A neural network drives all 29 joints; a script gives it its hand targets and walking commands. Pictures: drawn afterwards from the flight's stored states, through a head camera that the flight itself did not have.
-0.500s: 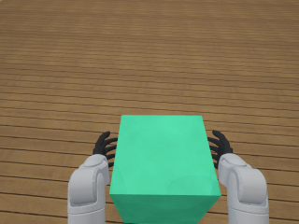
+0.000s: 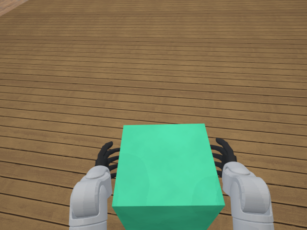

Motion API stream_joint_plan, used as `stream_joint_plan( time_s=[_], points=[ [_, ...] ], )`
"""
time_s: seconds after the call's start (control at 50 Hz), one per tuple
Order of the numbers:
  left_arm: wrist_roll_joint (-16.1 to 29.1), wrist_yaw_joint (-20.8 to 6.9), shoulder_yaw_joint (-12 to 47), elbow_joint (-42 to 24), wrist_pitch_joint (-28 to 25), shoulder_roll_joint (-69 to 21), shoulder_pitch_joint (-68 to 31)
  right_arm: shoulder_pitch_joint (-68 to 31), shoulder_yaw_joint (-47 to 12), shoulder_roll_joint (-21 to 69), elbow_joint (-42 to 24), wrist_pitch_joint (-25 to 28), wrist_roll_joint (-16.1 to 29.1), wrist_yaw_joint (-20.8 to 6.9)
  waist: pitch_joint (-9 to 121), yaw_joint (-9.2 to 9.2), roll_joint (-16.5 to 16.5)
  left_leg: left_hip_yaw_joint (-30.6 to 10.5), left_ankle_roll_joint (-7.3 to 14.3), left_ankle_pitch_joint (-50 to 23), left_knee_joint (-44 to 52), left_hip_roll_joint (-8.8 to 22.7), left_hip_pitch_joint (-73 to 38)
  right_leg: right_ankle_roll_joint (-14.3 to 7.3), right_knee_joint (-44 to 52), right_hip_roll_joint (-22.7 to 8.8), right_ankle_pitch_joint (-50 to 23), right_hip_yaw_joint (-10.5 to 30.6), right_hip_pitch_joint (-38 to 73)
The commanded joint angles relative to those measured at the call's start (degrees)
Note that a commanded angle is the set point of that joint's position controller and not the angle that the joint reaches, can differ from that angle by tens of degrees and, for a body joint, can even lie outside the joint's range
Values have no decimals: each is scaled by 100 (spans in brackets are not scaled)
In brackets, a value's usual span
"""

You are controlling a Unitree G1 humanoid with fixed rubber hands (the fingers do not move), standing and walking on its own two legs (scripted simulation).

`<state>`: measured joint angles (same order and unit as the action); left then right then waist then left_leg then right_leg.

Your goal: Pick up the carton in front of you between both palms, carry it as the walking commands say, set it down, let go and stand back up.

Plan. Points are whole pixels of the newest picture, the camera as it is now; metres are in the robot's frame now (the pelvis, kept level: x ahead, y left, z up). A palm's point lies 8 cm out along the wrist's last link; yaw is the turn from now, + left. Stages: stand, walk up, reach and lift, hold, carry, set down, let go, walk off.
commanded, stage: carry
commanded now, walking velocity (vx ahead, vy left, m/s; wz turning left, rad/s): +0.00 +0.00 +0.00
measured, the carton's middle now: (164, 182) +0.26 +0.01 -0.02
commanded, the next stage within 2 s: none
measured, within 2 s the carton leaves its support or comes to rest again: neither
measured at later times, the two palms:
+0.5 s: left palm (112, 102) +0.48 +0.16 +0.07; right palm (210, 102) +0.46 -0.14 +0.07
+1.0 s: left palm (118, 105) +0.47 +0.15 +0.07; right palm (215, 106) +0.45 -0.15 +0.07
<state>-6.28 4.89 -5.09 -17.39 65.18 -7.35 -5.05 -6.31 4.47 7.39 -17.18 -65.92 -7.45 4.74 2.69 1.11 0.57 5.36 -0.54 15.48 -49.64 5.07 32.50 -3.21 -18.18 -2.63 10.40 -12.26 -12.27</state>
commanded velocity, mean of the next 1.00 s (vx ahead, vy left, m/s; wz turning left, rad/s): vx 0.00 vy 0.00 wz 0.00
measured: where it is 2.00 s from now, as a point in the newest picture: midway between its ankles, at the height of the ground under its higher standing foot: outside the picture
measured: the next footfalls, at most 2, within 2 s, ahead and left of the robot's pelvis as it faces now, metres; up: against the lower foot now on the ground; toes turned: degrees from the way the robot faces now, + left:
left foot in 0.16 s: +0.27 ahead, +0.12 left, +0.00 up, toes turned -21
right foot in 0.32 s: +0.14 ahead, -0.09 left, +0.00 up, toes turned -12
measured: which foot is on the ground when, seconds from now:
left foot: up 0.00-0.14, down 0.16-1.00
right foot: down 0.00-0.20, up 0.22-0.30, down 0.32-1.00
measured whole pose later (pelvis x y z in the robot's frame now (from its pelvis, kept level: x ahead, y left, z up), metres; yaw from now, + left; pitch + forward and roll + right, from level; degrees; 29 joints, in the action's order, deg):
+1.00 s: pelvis +0.20 +0.02 -0.02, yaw -4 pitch +3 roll +0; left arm -7.3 4.9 -6.0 -18.0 69.7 -7.6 -8.9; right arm -9.4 6.2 7.7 -17.4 -69.3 -7.1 4.9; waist 6.6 -0.2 -0.5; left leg 11.2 1.6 14.9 -33.5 3.7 21.3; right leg 0.9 -30.6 -3.8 24.9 -8.9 -8.3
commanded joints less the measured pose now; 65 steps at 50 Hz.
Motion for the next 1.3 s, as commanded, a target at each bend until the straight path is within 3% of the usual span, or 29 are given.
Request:
stream_joint_plan(
  time_s=[0.0,0.04,0.08,0.12,0.14,0.16,0.18,0.2,0.24,0.28,0.32,0.36,0.42,0.48,0.68,0.78,1.04,1.28],
  points=[
    [2451,-1644,4132,-627,-32,-5475,-2380,-2170,-4213,5651,-500,170,2242,-1316,1601,-39,-975,311,-50,-507,1077,-192,-229,-299,243,-1167,-3285,447,1437],
    [2440,-1615,4106,-781,0,-5304,-2375,-2326,-4235,5470,-766,117,2304,-1302,1506,-14,-1091,442,-58,-1093,1551,-299,-462,-187,110,-1101,-3588,273,1432],
    [2398,-1560,4069,-894,77,-5116,-2404,-2422,-4211,5254,-928,2,2382,-1311,1425,-7,-1043,551,-57,-1610,2013,-354,-823,-62,-140,-1027,-3386,146,1358],
    [2327,-1504,4018,-885,193,-4908,-2446,-2344,-4126,5028,-906,-142,2404,-1343,1354,-103,-709,730,-34,-2481,2894,-392,-1731,186,-784,-864,-2807,-67,954],
    [2267,-1480,3976,-840,258,-4796,-2443,-2356,-4054,4894,-872,-220,2396,-1365,1385,-115,-527,602,-37,-2934,3104,-225,-2408,358,-1135,-741,-2438,-53,586],
    [2205,-1460,3933,-778,327,-4659,-2415,-2375,-3965,4715,-830,-310,2387,-1382,1679,-92,-180,-103,6,-4600,2795,488,-3271,560,-1587,-588,-1159,17,96],
    [2243,-1426,4010,-866,439,-4580,-2575,-2342,-3862,4638,-606,-351,2301,-1403,2182,-156,751,-990,699,-6512,2221,1425,-4391,705,-2248,-369,760,396,-642],
    [2273,-1419,4011,-872,519,-4508,-2597,-2124,-3771,4697,-374,-358,2293,-1411,2388,-191,1257,-1458,1136,-6189,2469,1661,-4467,691,-2452,-187,2071,579,-901],
    [2290,-1448,4050,-719,543,-4750,-2813,-2200,-3719,4967,-280,-351,2299,-1423,2291,-144,937,-1357,1081,-4700,2894,1510,-4095,570,-1858,-243,2455,838,-896],
    [2375,-1481,4092,-636,490,-5056,-3031,-2507,-3757,5252,-294,-328,2335,-1439,2230,-74,853,-786,675,-3742,2925,1112,-3497,550,-685,-227,1503,714,-199],
    [2417,-1497,4147,-661,428,-5257,-3136,-2663,-3801,5365,-394,-285,2386,-1463,2332,-106,564,-343,438,-2759,2807,831,-3244,590,-332,-343,408,668,229],
    [2398,-1490,4120,-691,425,-5312,-3268,-2897,-3865,5420,-430,-274,2440,-1475,2220,-128,114,-161,387,-3170,2432,650,-3067,573,-541,-623,-426,793,324],
    [2333,-1488,4032,-438,463,-5208,-2968,-2704,-3838,5276,-287,-309,2379,-1444,2120,-104,13,-111,388,-4067,1983,586,-2932,551,-874,-684,-1475,754,344],
    [2256,-1500,3953,-237,456,-5168,-2789,-2616,-3836,5229,-166,-329,2325,-1436,2121,-103,-95,-51,400,-4522,1712,534,-2845,570,-1045,-645,-2254,721,377],
    [2304,-1498,3953,-398,401,-5258,-2974,-2861,-3936,5305,-361,-310,2422,-1437,1999,-106,-220,34,318,-3591,1571,382,-2447,503,-1096,-711,-2825,689,636],
    [2287,-1495,3957,-431,404,-5230,-2971,-2849,-3934,5289,-362,-316,2425,-1451,1917,-107,-223,25,309,-3127,1557,385,-2321,434,-1102,-749,-2625,664,594],
    [2225,-1527,3969,-223,411,-5262,-2894,-2719,-3871,5297,-145,-327,2335,-1501,1600,-111,-75,-65,281,-2526,1894,481,-2296,335,-826,-669,-944,702,170],
    [1909,-1569,3991,222,-321,-5218,-2871,-2698,-3863,5254,326,395,2010,-1562,1293,-103,-66,-148,261,-1556,2256,467,-2159,237,-513,-653,201,834,-188]
  ],
)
